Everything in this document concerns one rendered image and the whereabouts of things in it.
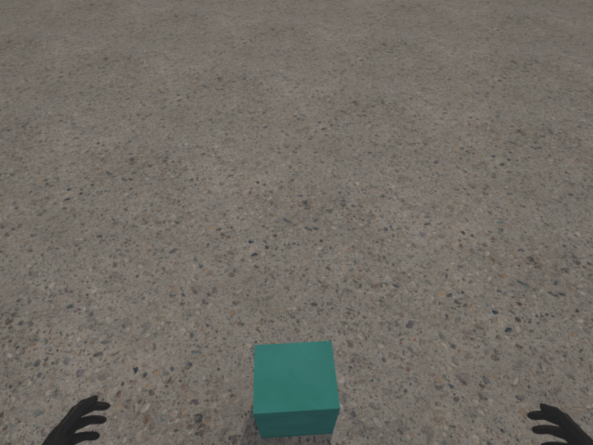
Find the left robot hand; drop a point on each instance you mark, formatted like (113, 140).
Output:
(63, 433)

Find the right robot hand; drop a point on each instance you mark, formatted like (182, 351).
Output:
(567, 429)

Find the carton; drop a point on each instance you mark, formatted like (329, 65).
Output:
(295, 389)

